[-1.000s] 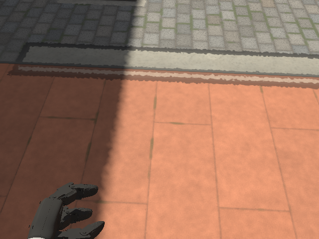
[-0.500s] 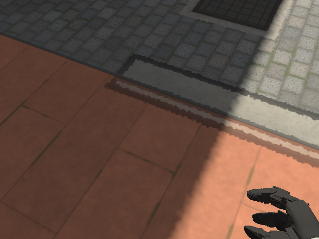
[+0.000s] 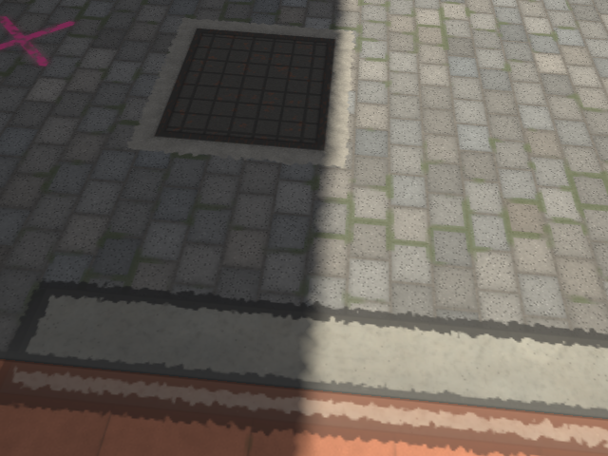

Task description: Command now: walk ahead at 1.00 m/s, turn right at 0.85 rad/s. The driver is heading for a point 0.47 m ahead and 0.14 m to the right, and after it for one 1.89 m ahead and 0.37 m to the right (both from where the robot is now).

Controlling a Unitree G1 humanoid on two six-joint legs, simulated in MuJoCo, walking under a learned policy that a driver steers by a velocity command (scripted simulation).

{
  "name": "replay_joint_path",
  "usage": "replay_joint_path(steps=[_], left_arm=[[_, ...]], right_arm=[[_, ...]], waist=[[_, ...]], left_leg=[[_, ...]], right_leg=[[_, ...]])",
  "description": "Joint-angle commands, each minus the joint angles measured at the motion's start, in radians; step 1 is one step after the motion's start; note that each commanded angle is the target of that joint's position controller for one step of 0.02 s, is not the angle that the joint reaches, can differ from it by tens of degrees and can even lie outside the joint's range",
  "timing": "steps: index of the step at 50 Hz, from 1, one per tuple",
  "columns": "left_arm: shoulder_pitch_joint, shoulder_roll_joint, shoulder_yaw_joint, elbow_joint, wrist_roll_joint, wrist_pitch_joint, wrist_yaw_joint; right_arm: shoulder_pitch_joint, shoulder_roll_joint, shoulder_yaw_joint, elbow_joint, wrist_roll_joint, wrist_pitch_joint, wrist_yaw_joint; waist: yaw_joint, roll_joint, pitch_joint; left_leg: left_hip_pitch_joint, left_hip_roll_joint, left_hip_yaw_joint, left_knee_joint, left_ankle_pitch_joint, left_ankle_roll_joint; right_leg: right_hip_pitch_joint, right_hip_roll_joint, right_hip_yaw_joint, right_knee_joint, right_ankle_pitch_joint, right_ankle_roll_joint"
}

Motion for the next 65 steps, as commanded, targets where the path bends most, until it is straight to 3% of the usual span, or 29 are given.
replay_joint_path(steps=[1, 4, 7, 11, 14, 16, 17, 18, 19, 21, 24, 31, 34, 36, 38, 39, 40, 41, 43, 45, 49, 55, 58, 59, 60, 61, 62, 63, 65], left_arm=[[0.171, 0.136, 0.049, 0.009, 0.005, 0.005, 0.031], [0.109, 0.128, 0.037, -0.015, -0.005, -0.041, 0.029], [0.105, 0.153, 0.052, -0.031, -0.007, -0.065, 0.024], [0.164, 0.181, 0.074, -0.035, -0.023, -0.062, 0.009], [0.162, 0.208, 0.084, -0.046, -0.009, -0.053, 0.02], [0.078, 0.205, 0.078, -0.07, -0.003, -0.066, 0.013], [0.062, 0.039, 0.034, -0.12, -0.012, -0.079, 0.02], [0.167, 0.01, 0.008, -0.181, -0.046, -0.074, 0.016], [0.08, 0.087, 0.013, -0.141, -0.015, -0.048, 0.026], [-0.025, 0.099, 0.019, -0.149, 0.012, -0.028, -0.002], [-0.08, 0.029, -0.002, -0.206, 0.023, 0.012, -0.038], [-0.299, 0.036, -0.031, -0.31, 0.017, 0.027, -0.07], [-0.326, 0.032, -0.037, -0.302, 0.014, 0.02, -0.074], [-0.186, 0.055, -0.028, -0.252, 0.029, 0.011, -0.057], [0.208, 0.131, 0.018, -0.113, 0.033, 0.002, -0.019], [0.2, 0.214, 0.047, -0.091, 0.038, 0.005, 0.006], [0.133, 0.291, 0.055, -0.149, 0.045, 0.003, 0.016], [0.167, 0.233, 0.059, -0.146, 0.027, 0.004, 0.025], [0.096, 0.143, 0.036, -0.088, 0.032, -0.031, 0.034], [0.047, 0.082, 0.015, -0.074, 0.021, -0.067, 0.036], [0.089, 0.042, 0.006, -0.021, 0.003, -0.115, 0.017], [0.119, 0.054, -0.011, 0.005, -0.022, -0.132, 0.046], [0.072, 0.142, 0.012, -0.018, -0.025, -0.109, 0.086], [0.014, 0.157, 0.019, -0.036, -0.019, -0.094, 0.088], [-0.05, 0.141, 0.025, -0.04, -0.033, -0.079, 0.073], [0.02, -0.001, -0.009, -0.079, -0.008, -0.079, 0.057], [0.168, -0.008, -0.025, -0.128, -0.019, -0.075, 0.065], [0.146, 0.035, -0.036, -0.143, 0.003, -0.077, 0.067], [0.049, 0.071, -0.027, -0.152, 0.033, -0.054, 0.065]], right_arm=[[-0.111, -0.147, -0.013, -0.199, -0.024, -0.051, 0.02], [-0.126, -0.122, 0.002, -0.216, -0.052, 0.022, 0.027], [-0.293, -0.09, 0.022, -0.29, -0.021, 0.027, 0.044], [-0.367, -0.102, 0.018, -0.311, 0.013, 0.022, 0.046], [-0.271, -0.176, -0.014, -0.287, 0.01, 0.009, 0.029], [0.109, -0.272, -0.062, -0.204, -0.004, -0.003, -0.003], [0.285, -0.354, -0.087, -0.178, -0.043, -0.006, -0.019], [0.164, -0.408, -0.105, -0.185, -0.043, 0.005, -0.007], [0.032, -0.275, -0.087, -0.217, -0.034, 0.014, -0.002], [-0.007, -0.173, -0.063, -0.188, -0.026, 0.021, 0.006], [0.074, -0.115, -0.048, -0.094, 0.001, -0.004, 0.019], [0.075, -0.161, -0.059, -0.034, 0.004, -0.035, 0.024], [0.14, -0.215, -0.069, -0.017, 0.001, -0.022, 0.01], [0.166, -0.267, -0.075, -0.004, -0.001, -0.001, -0.007], [0.076, -0.296, -0.076, -0.029, 0.0, 0.021, -0.006], [0.115, -0.199, -0.062, -0.044, -0.009, 0.025, 0.009], [0.237, -0.12, -0.038, -0.118, 0.041, 0.022, 0.016], [0.06, -0.209, -0.055, -0.137, 0.04, 0.01, 0.012], [0.042, -0.158, -0.043, -0.112, 0.039, 0.01, 0.023], [0.127, -0.113, -0.037, -0.06, 0.018, 0.055, 0.045], [-0.026, -0.085, -0.043, -0.074, 0.024, 0.087, 0.07], [-0.194, -0.041, -0.019, -0.124, 0.01, 0.048, 0.105], [0.082, -0.121, -0.05, -0.043, -0.008, 0.06, 0.101], [0.276, -0.175, -0.077, 0.006, -0.014, 0.064, 0.086], [0.373, -0.216, -0.103, 0.031, -0.001, 0.063, 0.059], [0.3, -0.313, -0.123, 0.021, 0.011, 0.067, 0.04], [0.242, -0.376, -0.139, -0.03, 0.003, 0.064, 0.043], [0.12, -0.339, -0.144, -0.103, 0.02, 0.078, 0.032], [0.002, -0.211, -0.107, -0.121, 0.037, 0.099, 0.021]], waist=[[-0.017, 0.138, -0.027], [-0.092, 0.141, 0.064], [-0.043, 0.063, 0.072], [0.044, -0.016, 0.0], [0.0, -0.032, -0.086], [-0.215, 0.018, -0.293], [-0.244, 0.252, -0.413], [-0.102, 0.517, -0.477], [-0.108, 0.264, -0.287], [-0.1, 0.071, -0.119], [-0.058, 0.141, -0.041], [-0.029, 0.072, 0.082], [-0.023, 0.084, 0.058], [0.063, 0.135, -0.029], [0.254, 0.139, -0.171], [0.168, -0.039, -0.217], [0.045, -0.212, -0.417], [0.136, -0.004, -0.38], [0.023, 0.092, -0.061], [-0.065, 0.05, -0.013], [-0.052, 0.014, 0.075], [-0.037, 0.009, 0.063], [-0.159, -0.072, -0.108], [-0.257, -0.071, -0.186], [-0.334, 0.035, -0.192], [-0.191, 0.276, -0.153], [-0.111, 0.183, -0.43], [-0.099, 0.044, -0.456], [-0.024, -0.097, -0.156]], left_leg=[[-0.639, 0.09, -0.159, 0.033, 0.003, 0.016], [-0.448, 0.158, -0.123, -0.219, -0.009, -0.036], [-0.284, 0.164, -0.07, -0.571, 0.258, -0.057], [-0.175, 0.09, -0.05, -0.841, 0.471, -0.031], [-0.05, 0.035, -0.072, -0.947, 0.315, -0.012], [0.386, 0.109, -0.117, -0.896, 0.114, 0.023], [0.625, 0.397, -0.465, -0.98, -0.299, 0.053], [0.644, 0.546, -1.009, -1.22, -0.475, 0.144], [0.491, 0.483, -0.871, -1.226, -0.57, 0.145], [0.272, 0.374, -0.487, -1.2, -0.173, 0.108], [0.17, 0.323, -0.238, -1.225, 0.126, 0.074], [0.114, 0.246, 0.154, -1.354, 0.526, 0.04], [0.209, 0.241, 0.243, -1.249, 1.119, 0.008], [0.227, 0.294, 0.217, -1.049, 1.414, 0.027], [0.06, 0.296, 0.197, -0.577, 1.321, 0.085], [-0.195, 0.162, 0.174, -0.16, 0.286, 0.086], [-0.495, 0.053, 0.007, 0.175, -0.168, 0.076], [-0.558, 0.06, -0.118, 0.171, -0.008, 0.089], [-0.531, 0.134, -0.112, 0.009, 0.088, 0.085], [-0.383, 0.176, -0.137, -0.098, 0.126, 0.07], [-0.487, 0.189, -0.112, -0.274, 0.265, 0.07], [-0.317, 0.047, 0.141, -0.778, 0.624, 0.116], [-0.002, -0.083, 0.163, -0.808, 0.532, 0.154], [0.191, -0.082, 0.095, -0.802, 0.501, 0.191], [0.29, -0.011, -0.001, -0.942, 0.624, 0.263], [0.456, 0.151, -0.194, -0.773, 1.4, 0.316], [0.639, 0.345, -0.527, -0.857, 1.493, 0.506], [0.537, 0.359, -0.668, -1.003, 1.089, 0.511], [0.145, 0.26, -0.575, -1.136, 0.688, 0.429]], right_leg=[[0.452, -0.375, 0.791, -0.481, -0.18, -0.201], [0.075, -0.248, 0.597, -0.53, -0.082, -0.159], [-0.058, -0.153, 0.469, -0.551, 0.075, -0.113], [0.133, -0.156, 0.476, -0.474, 0.3, -0.035], [0.301, -0.18, 0.519, -0.264, 0.513, 0.023], [0.145, -0.111, 0.445, 0.212, 0.501, 0.072], [-0.105, -0.029, 0.346, 0.558, -0.134, 0.076], [-0.325, -0.027, 0.263, 0.744, -0.272, 0.086], [-0.401, -0.125, 0.231, 0.787, -0.146, 0.082], [-0.356, -0.198, 0.194, 0.689, -0.043, 0.103], [-0.367, -0.255, 0.188, 0.661, -0.017, 0.118], [-0.296, -0.235, 0.035, 0.277, 0.241, 0.096], [-0.126, -0.139, -0.09, 0.116, 0.212, 0.038], [0.091, -0.069, -0.055, 0.065, 0.122, 0.003], [0.541, -0.065, 0.062, -0.084, 0.077, -0.048], [0.748, -0.239, 0.272, -0.068, -0.064, -0.049], [0.963, -0.553, 0.831, -0.202, -0.113, -0.151], [0.851, -0.516, 0.813, -0.348, -0.179, -0.113], [0.48, -0.468, 0.568, -0.431, -0.065, -0.064], [0.268, -0.408, 0.388, -0.502, -0.005, 0.0], [0.25, -0.319, 0.133, -0.59, 0.227, 0.101], [0.35, -0.26, -0.133, -0.474, 0.951, 0.187], [0.397, -0.313, -0.126, -0.097, 1.247, 0.231], [0.318, -0.329, -0.102, 0.165, 1.18, 0.242], [0.215, -0.21, -0.124, 0.607, 0.606, 0.26], [-0.133, -0.054, -0.076, 0.991, -0.403, 0.278], [-0.275, -0.068, 0.141, 1.144, -0.35, 0.281], [-0.275, -0.113, 0.21, 1.063, -0.235, 0.255], [-0.251, -0.187, 0.201, 0.856, -0.201, 0.261]])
